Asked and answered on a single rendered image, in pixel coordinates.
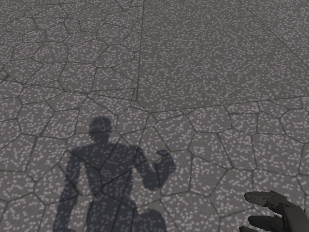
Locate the robot right hand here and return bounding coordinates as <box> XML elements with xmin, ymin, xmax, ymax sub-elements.
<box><xmin>239</xmin><ymin>190</ymin><xmax>309</xmax><ymax>232</ymax></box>

